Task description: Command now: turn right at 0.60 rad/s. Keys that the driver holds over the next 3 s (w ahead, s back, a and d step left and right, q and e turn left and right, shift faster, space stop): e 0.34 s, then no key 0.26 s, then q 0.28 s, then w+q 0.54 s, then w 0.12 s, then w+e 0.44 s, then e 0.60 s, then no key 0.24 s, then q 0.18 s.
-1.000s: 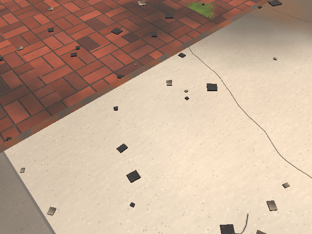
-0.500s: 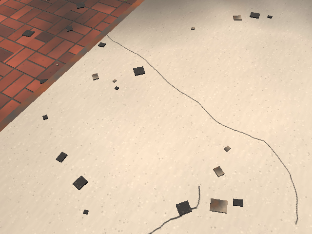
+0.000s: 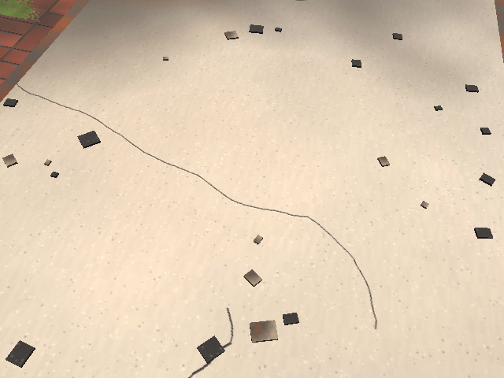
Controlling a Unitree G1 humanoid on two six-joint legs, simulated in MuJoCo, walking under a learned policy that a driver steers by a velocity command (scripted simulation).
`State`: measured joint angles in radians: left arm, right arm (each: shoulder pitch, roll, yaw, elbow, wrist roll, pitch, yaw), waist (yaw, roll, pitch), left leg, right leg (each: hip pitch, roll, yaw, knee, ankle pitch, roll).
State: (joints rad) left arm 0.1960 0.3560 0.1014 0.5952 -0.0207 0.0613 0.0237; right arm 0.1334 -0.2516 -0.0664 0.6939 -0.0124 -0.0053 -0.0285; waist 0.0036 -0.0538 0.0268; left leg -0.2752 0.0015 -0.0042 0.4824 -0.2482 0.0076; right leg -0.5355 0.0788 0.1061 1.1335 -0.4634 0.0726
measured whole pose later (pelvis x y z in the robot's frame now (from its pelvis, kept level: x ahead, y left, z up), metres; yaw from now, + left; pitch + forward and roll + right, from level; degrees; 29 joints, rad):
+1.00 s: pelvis +0.02 -0.04 -0.01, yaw -8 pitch +1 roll -1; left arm 0.25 0.28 0.08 0.67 0.01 -0.01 0.02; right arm 0.18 -0.30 -0.06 0.66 0.02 0.02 -0.01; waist 0.02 0.02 0.01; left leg -0.42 -0.03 -0.09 0.86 -0.47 0.02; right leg -0.25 0.02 -0.05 0.57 -0.34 -0.04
